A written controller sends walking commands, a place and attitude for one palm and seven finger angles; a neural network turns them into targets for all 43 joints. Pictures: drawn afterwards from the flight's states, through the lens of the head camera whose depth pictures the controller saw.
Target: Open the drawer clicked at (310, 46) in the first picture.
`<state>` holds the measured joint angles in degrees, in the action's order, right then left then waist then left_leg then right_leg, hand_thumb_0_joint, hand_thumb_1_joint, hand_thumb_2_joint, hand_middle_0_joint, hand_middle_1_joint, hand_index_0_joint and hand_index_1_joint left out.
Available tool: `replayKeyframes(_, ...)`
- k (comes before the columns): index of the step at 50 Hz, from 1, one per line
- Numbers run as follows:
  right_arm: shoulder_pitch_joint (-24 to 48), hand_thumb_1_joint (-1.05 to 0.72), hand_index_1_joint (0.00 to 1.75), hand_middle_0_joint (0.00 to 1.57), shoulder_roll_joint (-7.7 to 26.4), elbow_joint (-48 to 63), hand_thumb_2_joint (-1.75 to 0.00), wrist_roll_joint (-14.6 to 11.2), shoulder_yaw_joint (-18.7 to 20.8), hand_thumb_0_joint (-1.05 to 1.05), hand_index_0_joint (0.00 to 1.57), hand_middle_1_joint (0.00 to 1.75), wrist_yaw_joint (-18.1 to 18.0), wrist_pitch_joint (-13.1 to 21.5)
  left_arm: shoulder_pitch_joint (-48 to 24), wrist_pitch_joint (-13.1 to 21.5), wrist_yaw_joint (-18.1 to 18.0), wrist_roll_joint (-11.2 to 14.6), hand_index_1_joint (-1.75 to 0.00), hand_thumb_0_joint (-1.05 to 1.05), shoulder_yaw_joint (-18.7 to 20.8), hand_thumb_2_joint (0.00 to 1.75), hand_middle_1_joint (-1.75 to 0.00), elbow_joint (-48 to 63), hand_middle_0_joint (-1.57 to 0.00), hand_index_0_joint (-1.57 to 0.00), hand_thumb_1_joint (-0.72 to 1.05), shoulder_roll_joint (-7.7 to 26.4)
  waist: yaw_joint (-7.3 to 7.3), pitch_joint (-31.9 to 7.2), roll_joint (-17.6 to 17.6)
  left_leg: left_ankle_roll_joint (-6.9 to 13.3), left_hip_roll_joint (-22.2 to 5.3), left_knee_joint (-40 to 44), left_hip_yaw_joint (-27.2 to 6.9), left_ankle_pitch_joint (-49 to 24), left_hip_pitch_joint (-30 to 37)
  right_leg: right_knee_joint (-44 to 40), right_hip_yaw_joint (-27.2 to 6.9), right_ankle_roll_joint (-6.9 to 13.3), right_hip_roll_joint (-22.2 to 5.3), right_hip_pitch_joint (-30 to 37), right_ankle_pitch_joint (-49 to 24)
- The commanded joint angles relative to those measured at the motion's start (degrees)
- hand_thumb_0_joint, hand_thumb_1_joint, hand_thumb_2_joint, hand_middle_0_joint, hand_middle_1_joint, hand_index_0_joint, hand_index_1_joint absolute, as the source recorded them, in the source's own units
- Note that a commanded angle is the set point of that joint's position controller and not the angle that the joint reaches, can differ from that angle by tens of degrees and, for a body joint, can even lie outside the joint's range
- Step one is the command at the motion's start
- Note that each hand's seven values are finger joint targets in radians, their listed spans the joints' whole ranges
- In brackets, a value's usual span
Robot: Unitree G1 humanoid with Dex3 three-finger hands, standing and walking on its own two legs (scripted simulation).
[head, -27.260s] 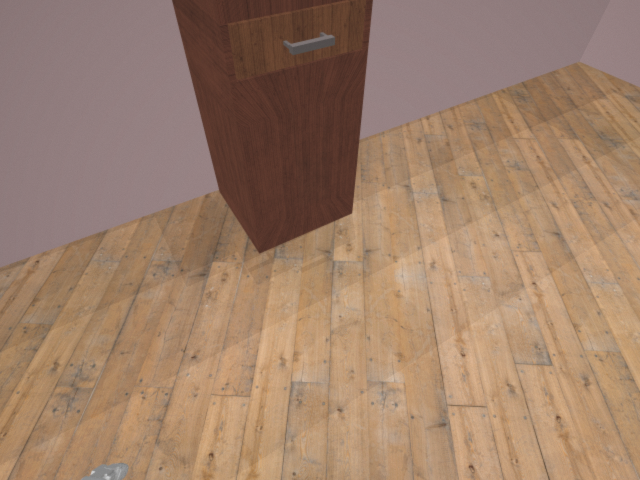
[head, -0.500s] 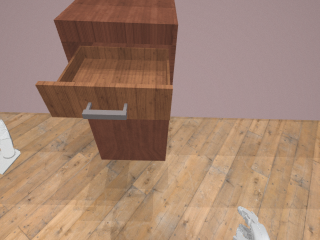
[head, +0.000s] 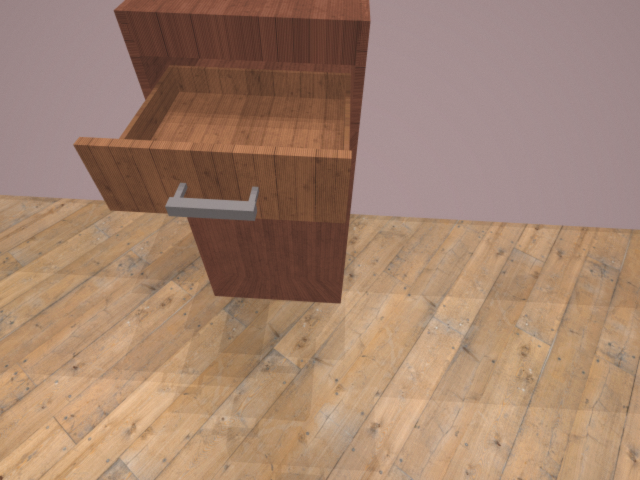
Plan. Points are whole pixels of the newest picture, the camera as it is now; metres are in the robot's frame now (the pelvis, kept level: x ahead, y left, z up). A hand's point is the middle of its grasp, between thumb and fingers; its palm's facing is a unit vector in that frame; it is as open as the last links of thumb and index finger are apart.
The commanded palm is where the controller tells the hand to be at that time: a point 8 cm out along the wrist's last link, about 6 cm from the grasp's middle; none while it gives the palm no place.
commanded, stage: let the arm hang, fingers relaxed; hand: left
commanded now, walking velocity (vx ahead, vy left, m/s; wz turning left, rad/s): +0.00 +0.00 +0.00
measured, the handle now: (215, 199) +0.50 +0.18 +0.05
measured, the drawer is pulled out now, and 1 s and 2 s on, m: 0.29 0.29 0.29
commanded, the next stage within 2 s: look to check the result in 0.80 s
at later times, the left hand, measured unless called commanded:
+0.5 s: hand out of the picture +0.01 +0.18 -0.15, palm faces +0.03 -0.98 -0.21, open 7.4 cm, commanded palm none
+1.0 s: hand out of the picture +0.03 +0.17 -0.16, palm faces +0.03 -0.98 -0.20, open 7.4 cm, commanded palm none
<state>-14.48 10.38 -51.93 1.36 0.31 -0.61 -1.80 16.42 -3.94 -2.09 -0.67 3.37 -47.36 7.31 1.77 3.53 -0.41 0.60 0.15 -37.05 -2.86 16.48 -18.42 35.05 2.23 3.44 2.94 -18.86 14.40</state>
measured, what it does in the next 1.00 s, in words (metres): stands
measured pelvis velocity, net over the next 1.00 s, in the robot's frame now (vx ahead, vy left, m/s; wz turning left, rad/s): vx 0.02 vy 0.00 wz -0.03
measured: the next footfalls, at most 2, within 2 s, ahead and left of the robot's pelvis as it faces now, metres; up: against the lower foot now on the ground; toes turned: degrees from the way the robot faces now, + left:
none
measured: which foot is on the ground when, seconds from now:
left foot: down 0.00-1.00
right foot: down 0.00-1.00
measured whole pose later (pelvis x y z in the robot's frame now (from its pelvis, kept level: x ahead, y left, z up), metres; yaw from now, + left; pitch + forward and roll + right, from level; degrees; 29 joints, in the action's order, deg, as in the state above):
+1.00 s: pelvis +0.02 +0.00 +0.02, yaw -1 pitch -2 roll +0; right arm -18.7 7.2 -63.5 0.9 0.7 -2.3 -0.9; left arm 14.2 -0.7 -1.8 -0.5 2.1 -64.7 7.1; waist 0.7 4.7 -1.5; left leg -0.5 -0.3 -24.6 -1.2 12.1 -10.7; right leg 23.2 0.2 3.0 3.2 -11.9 9.6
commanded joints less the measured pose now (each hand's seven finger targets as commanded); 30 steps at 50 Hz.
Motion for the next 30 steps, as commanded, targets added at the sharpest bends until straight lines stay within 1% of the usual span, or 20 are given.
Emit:
replayKeyframes(1,-4.96,-0.90,0.30,0.20,3.05,-0.48,-0.90,0.44,1.39,0.00,0.20,0.30,-1.13,1.19,-0.91,3.25,0.56,-0.35,-0.30,0.00,0.92,0.90,-0.30,-0.90,-0.20,-0.20,0.90,8.94,-0.53,-2.10,-9.24,2.07,-3.13,11.47,-3.53,1.00,4.15,-16.00,-10.46,1.80,-7.26,-0.39,9.43)
replayKeyframes(2,-4.49,-0.90,0.30,0.20,3.40,-0.80,-0.90,0.36,1.50,0.00,0.20,0.30,-1.39,1.15,0.33,3.16,0.57,-0.25,-0.30,0.00,0.83,0.90,-0.30,-2.66,-0.20,-0.20,0.90,8.92,-1.50,-1.38,-10.81,2.55,-4.28,14.02,-4.77,1.97,2.46,-15.30,-9.21,1.13,-5.80,1.60,7.07)
replayKeyframes(3,-4.98,-0.90,0.30,0.20,3.24,-1.45,-0.90,0.20,1.42,0.00,0.20,0.30,-1.56,1.32,1.08,3.29,0.74,-0.15,-0.30,0.00,0.62,0.90,-0.30,-4.43,-0.20,-0.20,0.90,8.78,-1.79,-2.08,-9.08,2.77,-5.01,15.43,-5.35,1.69,0.93,-14.70,-8.14,0.74,-5.48,4.97,3.56)
replayKeyframes(4,-5.44,-0.90,0.30,0.20,3.36,-1.98,-0.90,-0.01,1.42,0.00,0.20,0.30,-1.65,1.42,1.48,3.40,0.83,-0.09,-0.30,0.00,0.38,0.90,-0.30,-5.91,-0.20,-0.20,0.90,8.68,-2.08,-2.61,-6.96,2.68,-5.06,15.86,-5.24,1.20,0.20,-14.65,-7.91,0.59,-5.60,7.36,1.55)
replayKeyframes(5,-5.86,-0.90,0.30,0.20,3.34,-2.66,-0.90,-0.20,1.42,0.00,0.20,0.30,-1.74,1.51,2.11,3.53,0.86,-0.01,-0.30,0.00,0.13,0.90,-0.30,-7.38,-0.20,-0.20,0.90,8.48,-2.20,-3.18,-4.59,2.51,-4.75,15.66,-4.60,0.19,0.71,-15.19,-8.20,0.66,-5.97,8.39,0.52)
replayKeyframes(6,-6.75,-0.90,0.30,0.20,3.20,-3.48,-0.90,-0.34,1.37,0.00,0.20,0.30,-1.84,1.64,2.48,3.73,0.83,0.05,-0.30,0.00,-0.08,0.90,-0.30,-8.65,-0.20,-0.20,0.90,8.17,-2.04,-3.75,-3.22,2.34,-4.44,15.33,-3.97,-1.39,1.84,-15.77,-8.53,0.80,-6.45,8.93,-0.21)
replayKeyframes(7,-7.11,-0.90,0.30,0.20,3.01,-4.06,-0.90,-0.50,1.41,0.00,0.20,0.30,-1.89,1.51,2.50,3.75,0.70,0.04,-0.30,0.00,-0.27,0.90,-0.30,-9.71,-0.20,-0.20,0.90,8.08,-1.86,-2.93,-1.67,2.20,-4.52,15.15,-3.52,-1.97,2.94,-16.36,-8.26,0.82,-6.53,7.77,0.45)
replayKeyframes(8,-8.20,-0.90,0.30,0.20,2.72,-4.98,-0.90,-0.46,1.28,0.00,0.20,0.30,-1.94,1.44,2.36,3.70,0.66,0.08,-0.30,0.00,-0.43,0.90,-0.30,-10.48,-0.20,-0.20,0.90,7.81,-1.54,-2.18,-2.03,2.21,-4.58,15.70,-3.55,-1.21,2.89,-16.91,-8.37,0.79,-6.64,7.46,1.65)
replayKeyframes(10,-9.28,-0.90,0.30,0.20,2.29,-6.28,-0.90,-0.49,1.11,0.00,0.20,0.30,-1.98,1.39,2.98,3.73,0.54,0.14,-0.30,0.00,-0.59,0.90,-0.30,-12.15,-0.20,-0.20,0.90,7.74,-1.53,-1.21,-0.84,2.15,-4.49,15.98,-3.11,-1.62,3.24,-17.52,-8.43,0.76,-6.80,7.04,2.26)
replayKeyframes(11,-9.73,-0.90,0.30,0.20,2.12,-6.85,-0.90,-0.54,1.10,0.00,0.20,0.30,-2.00,1.43,3.15,3.79,0.47,0.15,-0.30,0.00,-0.65,0.90,-0.30,-12.96,-0.20,-0.20,0.90,7.67,-1.52,-1.36,-0.75,2.04,-4.35,15.87,-2.82,-2.46,3.73,-17.56,-8.37,0.73,-6.93,7.32,1.80)
replayKeyframes(12,-9.70,-0.90,0.30,0.20,2.02,-7.28,-0.90,-0.62,1.06,0.00,0.20,0.30,-2.01,1.35,3.33,3.73,0.32,0.10,-0.30,0.00,-0.71,0.90,-0.30,-13.47,-0.20,-0.20,0.90,7.56,-1.53,-0.34,-1.10,2.01,-4.50,16.11,-2.98,-2.29,4.15,-17.62,-8.14,0.75,-6.69,6.14,2.60)
replayKeyframes(13,-10.15,-0.90,0.30,0.20,1.83,-7.65,-0.90,-0.53,0.97,0.00,0.20,0.30,-2.04,1.36,3.29,3.69,0.31,0.15,-0.30,0.00,-0.77,0.90,-0.30,-13.99,-0.20,-0.20,0.90,7.37,-1.39,-0.14,-0.11,2.11,-4.76,16.62,-3.06,-1.48,4.01,-17.66,-8.01,0.61,-6.62,6.13,2.90)
replayKeyframes(14,-10.20,-0.90,0.30,0.20,1.86,-8.06,-0.90,-0.50,0.96,0.00,0.20,0.30,-2.08,1.34,3.44,3.64,0.28,0.16,-0.30,0.00,-0.86,0.90,-0.30,-14.48,-0.20,-0.20,0.90,7.08,-1.47,0.55,-0.89,2.10,-4.67,16.85,-3.03,-0.87,3.70,-17.61,-8.12,0.57,-6.50,5.76,3.23)
replayKeyframes(17,-10.38,-0.90,0.30,0.20,1.70,-8.73,-0.90,-0.51,1.00,0.00,0.20,0.30,-2.07,1.29,3.38,3.51,0.10,-0.02,-0.30,0.00,-0.78,0.90,-0.30,-15.45,-0.20,-0.20,0.90,6.83,-1.51,2.43,-0.01,2.17,-4.85,17.70,-3.34,0.77,2.91,-17.39,-7.83,0.39,-6.20,4.53,4.84)
replayKeyframes(18,-10.67,-0.90,0.30,0.20,1.32,-8.88,-0.90,-0.37,0.98,0.00,0.20,0.30,-2.05,1.28,3.15,3.45,0.13,0.01,-0.30,0.00,-0.72,0.90,-0.30,-15.57,-0.20,-0.20,0.90,6.88,-1.50,2.64,0.55,2.23,-4.81,17.92,-3.45,1.48,2.37,-17.44,-7.76,0.29,-6.28,4.72,5.24)
replayKeyframes(20,-10.54,-0.90,0.30,0.20,1.28,-9.17,-0.90,-0.29,1.03,0.00,0.20,0.30,-2.05,1.28,3.15,3.37,0.11,-0.01,-0.30,0.00,-0.61,0.90,-0.30,-15.67,-0.20,-0.20,0.90,6.52,-1.54,2.85,-0.47,2.27,-4.61,18.25,-3.65,2.69,2.04,-17.20,-8.00,0.29,-6.16,4.34,6.03)
replayKeyframes(21,-10.48,-0.90,0.30,0.20,1.11,-9.10,-0.90,-0.26,1.04,0.00,0.20,0.30,-2.04,1.30,3.08,3.39,0.11,-0.05,-0.30,0.00,-0.48,0.90,-0.30,-15.59,-0.20,-0.20,0.90,6.47,-1.53,3.25,0.10,2.27,-4.55,18.21,-3.61,2.82,1.71,-17.24,-8.12,0.28,-6.12,4.21,6.05)
replayKeyframes(23,-10.57,-0.90,0.30,0.20,0.66,-9.17,-0.90,-0.19,1.13,0.00,0.20,0.30,-1.97,1.35,2.95,3.55,0.08,-0.16,-0.30,0.00,-0.43,0.90,-0.30,-15.67,-0.20,-0.20,0.90,6.31,-1.46,2.48,0.51,2.28,-4.34,17.54,-3.06,1.52,2.51,-17.27,-8.16,0.24,-6.32,4.04,5.53)
replayKeyframes(26,-10.53,-0.90,0.30,0.20,0.26,-9.39,-0.90,-0.21,1.16,0.00,0.20,0.30,-1.90,1.34,2.27,3.69,0.08,-0.14,-0.30,0.00,-0.23,0.90,-0.30,-15.26,-0.20,-0.20,0.90,6.28,-1.35,2.96,1.56,1.93,-3.57,16.31,-1.81,0.10,2.77,-18.20,-8.81,0.37,-6.95,3.68,6.29)
replayKeyframes(30,-10.47,-0.90,0.30,0.20,-0.25,-9.50,-0.90,-0.09,1.19,0.00,0.20,0.30,-1.92,1.23,1.61,3.76,0.04,-0.10,-0.30,0.00,-0.13,0.90,-0.30,-15.01,-0.20,-0.20,0.90,6.09,-1.19,3.55,-0.13,1.78,-3.46,15.84,-1.51,-0.60,3.22,-18.63,-9.18,0.54,-7.02,2.70,6.78)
